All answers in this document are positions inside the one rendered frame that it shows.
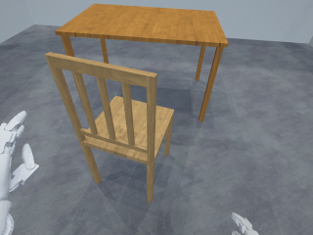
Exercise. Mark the robot right hand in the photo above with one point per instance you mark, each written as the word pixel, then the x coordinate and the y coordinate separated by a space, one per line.
pixel 244 225

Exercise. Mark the robot left forearm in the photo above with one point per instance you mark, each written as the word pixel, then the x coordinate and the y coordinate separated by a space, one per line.
pixel 6 220

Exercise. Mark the robot left hand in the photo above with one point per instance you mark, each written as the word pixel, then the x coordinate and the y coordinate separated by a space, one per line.
pixel 9 135

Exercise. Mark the table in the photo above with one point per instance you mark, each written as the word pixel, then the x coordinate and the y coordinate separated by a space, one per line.
pixel 150 24

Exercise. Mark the chair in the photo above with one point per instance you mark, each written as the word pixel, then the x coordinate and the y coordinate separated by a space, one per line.
pixel 127 128

